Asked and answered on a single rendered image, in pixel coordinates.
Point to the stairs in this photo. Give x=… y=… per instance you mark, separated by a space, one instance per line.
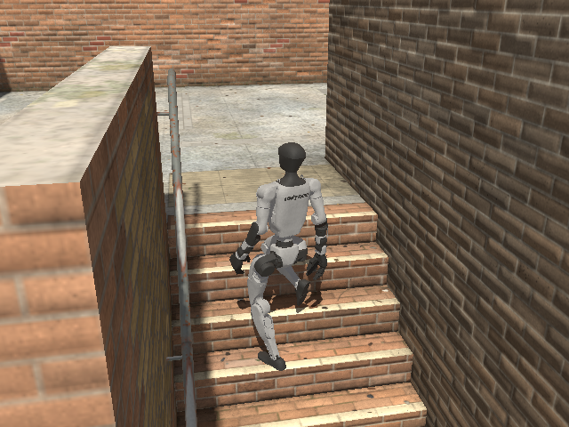
x=346 y=363

